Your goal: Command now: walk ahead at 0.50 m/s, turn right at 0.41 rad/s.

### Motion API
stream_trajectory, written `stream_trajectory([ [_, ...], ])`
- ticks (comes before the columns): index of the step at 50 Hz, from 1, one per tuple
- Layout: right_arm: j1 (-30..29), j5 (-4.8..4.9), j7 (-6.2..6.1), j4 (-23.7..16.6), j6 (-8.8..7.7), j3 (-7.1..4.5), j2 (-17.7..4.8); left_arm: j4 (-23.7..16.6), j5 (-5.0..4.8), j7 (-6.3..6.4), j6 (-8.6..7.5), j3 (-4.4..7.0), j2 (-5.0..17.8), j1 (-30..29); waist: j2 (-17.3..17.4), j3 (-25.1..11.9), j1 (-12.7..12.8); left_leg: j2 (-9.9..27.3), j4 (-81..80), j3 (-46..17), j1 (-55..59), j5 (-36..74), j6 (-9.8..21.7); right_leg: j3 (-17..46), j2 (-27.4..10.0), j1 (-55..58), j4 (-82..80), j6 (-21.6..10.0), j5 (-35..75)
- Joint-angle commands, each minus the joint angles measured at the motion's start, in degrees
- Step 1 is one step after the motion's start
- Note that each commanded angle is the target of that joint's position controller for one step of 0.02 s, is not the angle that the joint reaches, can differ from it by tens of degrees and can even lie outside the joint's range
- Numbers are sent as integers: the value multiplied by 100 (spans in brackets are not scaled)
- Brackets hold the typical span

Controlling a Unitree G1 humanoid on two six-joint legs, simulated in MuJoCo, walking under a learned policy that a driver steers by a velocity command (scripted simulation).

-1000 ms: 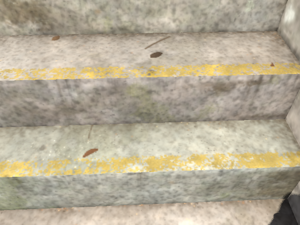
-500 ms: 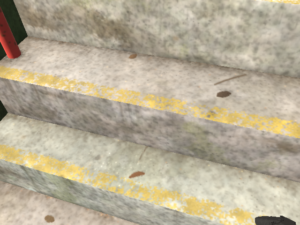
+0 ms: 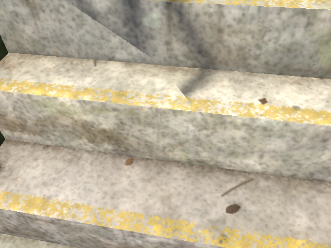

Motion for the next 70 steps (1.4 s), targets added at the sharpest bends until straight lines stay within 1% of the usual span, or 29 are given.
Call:
stream_trajectory([
  [1, -1862, -108, 8, -756, -284, 186, 385, 42, -46, -134, 148, -162, -425, 703, 496, 300, 939, 1181, -3045, -870, -1056, 141, 821, -383, -89, 360, 1300, -177, -437],
  [10, 912, -401, 212, 128, -390, 337, 170, -1425, 153, 477, 547, -447, -71, -2307, 670, -140, -87, 1694, -3648, -418, 2329, 1339, 939, -953, -918, -2116, -1255, 35, -1090],
  [13, 514, -198, 641, 252, -150, 129, -790, -1587, 133, 130, 1053, -643, -32, -2607, 967, 86, 207, 2454, -4259, -447, 1313, 4723, 1891, -1871, -392, -284, -3325, 269, -3575],
  [16, 955, -188, 450, 185, -541, 62, -886, -984, -137, 181, 534, -495, 210, -1051, 1215, -1630, 317, 2121, -1872, 188, 3311, 10523, 1418, -1873, 536, 1918, -4871, 310, -2757],
  [17, 1389, -316, 410, 496, -516, 100, -717, -813, -126, 269, 515, -508, 237, -432, 1218, -1949, 495, 1949, -1017, -180, 2726, 10100, 1227, -978, 501, 2884, -5702, 97, -2298],
  [18, 475, 538, -258, -424, -717, -221, -1031, -669, 168, 599, 290, -298, -13, 415, 207, -1956, 797, 1453, 319, 224, 2177, 7486, 768, -746, 622, 4248, -6283, 457, -3704],
  [20, -658, 122, -306, -1171, -693, -15, -97, -166, 100, 927, 302, 68, 936, 702, -849, -1049, 769, 91, 4545, -1119, -970, 1700, 303, 3083, -593, 4585, -9127, -27, -5340],
  [24, -1261, -191, -340, -2276, -626, 314, 954, 140, 192, 819, -4, -56, 111, 294, -244, 438, 101, -143, 7565, -1668, -3185, 1472, 436, 2075, -372, 3969, -8766, 208, -3737],
  [25, -613, 235, -48, -1499, -280, 244, 375, 496, 265, 440, 113, -298, -216, 711, -121, 444, 165, -545, 7971, -3278, -4189, 1591, 944, 2257, -590, 3963, -8618, 358, -1452],
  [33, -1990, 185, -38, -2117, 3, 436, 253, 888, 653, 110, -62, -224, 74, 1144, 516, 28, -435, 93, 8160, -1235, -4779, 1831, 920, 959, -174, 2998, -9631, 342, -1392],
  [35, -3240, 178, -134, -2496, 246, 308, -201, 609, 336, 54, -133, -126, 346, 755, 295, 46, -215, 173, 6283, -715, -3505, 230, 492, 992, -538, 2176, -10881, -65, -1045],
  [38, -3015, 401, 54, -2655, 741, 198, -142, 926, 89, -182, -265, -91, 635, 1105, -820, -471, -603, -525, 4548, 35, -1283, 180, 273, 295, -1181, 3009, -10789, -263, 6493],
  [40, -1548, 132, 43, -2282, 848, 167, -203, 805, -84, -382, -326, 88, 1022, 1011, -741, -1115, -808, -861, 1760, -49, -1532, -510, 277, 193, -1856, 6098, -9042, -820, 11623],
  [41, 510, 74, -381, -1309, 251, -1, -308, 409, -358, 733, -550, 255, 929, 1463, 106, -2074, -726, -515, 2529, -1114, 1524, -2073, 990, -576, -1420, 5326, -7739, 599, 9818],
  [43, 1486, 319, -951, -417, 181, -205, -656, -130, -28, 800, -537, 126, 376, -24, 2527, -959, -1272, 749, -1576, -5744, 1672, -4009, 2070, -1123, 362, 2216, -4028, 780, 1365],
  [44, 638, 308, -973, -401, 170, -123, -252, -539, 509, 648, -497, -51, -241, -547, 1781, -134, -707, 712, -2142, -6614, 538, -4367, 2031, -564, 433, 1480, -1516, 758, 31],
  [47, -115, 219, -770, -115, -153, -15, 492, -1539, 617, 508, -395, -466, -1271, -547, 190, 938, 452, 430, -1676, -4634, -246, -2546, 1215, -444, 209, -152, 440, 684, -249],
  [49, -459, -193, -258, -352, -69, 277, 1031, -924, 34, 246, 168, -481, -300, -180, -440, 511, 161, 290, -1412, -3566, 153, 176, 1115, 642, 237, -1179, -391, 203, -28],
  [51, 9, 327, -425, -132, -372, -78, 194, -1596, 540, 616, -20, -621, -1106, -391, 116, 1040, 729, 356, -1789, -3135, -145, -330, 1028, -886, -230, -339, -655, 837, -170],
  [52, -367, -140, -176, -626, -215, 50, 86, -1516, 169, 310, 178, -591, -256, -1052, -157, -452, 354, 176, -1962, -2980, -144, 756, 1191, -674, -211, -499, -1370, 545, -367],
  [58, 2921, -407, -48, 575, -213, 155, 378, -1846, 197, 304, -87, -811, -553, -2711, 643, 394, -568, 1096, -1678, -4131, 3139, 1161, 1174, -568, -426, -4387, 1762, 175, -2657],
  [61, 2071, -318, 45, 367, -320, 136, 208, -2590, 292, 538, 209, -783, -680, -3955, 864, 367, -332, 650, -3286, -3595, -177, 309, 1047, -1395, -959, -1107, -1461, 241, -1657],
  [62, 1578, 44, 259, 344, -172, 51, -175, -2870, 309, 364, 602, -1004, -1032, -4530, 1035, 480, 39, 1267, -4646, -3659, -1890, 1809, 1553, -1808, -641, 974, -2462, 526, -3004],
  [63, 1466, 210, 392, 365, -249, -57, -656, -2773, 159, 151, 789, -891, -867, -3967, 1617, 234, 410, 1719, -4276, -3817, -1643, 6769, 2011, -2231, -259, 1805, -2468, 728, -2588],
  [64, 900, 603, -461, -308, -516, -345, -428, -1759, 102, 860, 315, -659, -720, -1266, 511, -358, 623, 884, -2702, -2357, 592, 9926, 1356, -2257, -56, 3437, -3680, 727, -4165],
  [66, 1800, 793, -663, -371, -752, -429, -388, -1553, -173, 1217, -196, -268, 167, -292, 177, -2717, 696, 163, 920, -2879, -214, 9228, 749, 602, -1347, 6293, -5983, 455, -4718],
  [67, 1562, 599, -625, -593, -829, -356, -2, -1319, -1, 1283, -186, -102, 605, -118, -1359, -3471, 765, -551, 3440, -2613, -701, 5424, 535, 2685, -2283, 6594, -7531, 52, -4997],
  [68, 761, 13, -481, -942, -898, -478, -36, -854, -190, 1206, 81, 8, 564, -94, -1506, -2744, 582, -284, 5588, -2380, -987, 3102, 463, 2449, -2036, 5390, -8013, 306, -4943],
  [70, -312, -100, -406, -1808, -571, -407, 478, -491, 9, 1285, 265, 33, 252, -860, -568, -943, 34, -209, 6973, -1958, -2565, 2859, 501, 2286, -2345, 3739, -8345, 624, -6734],
])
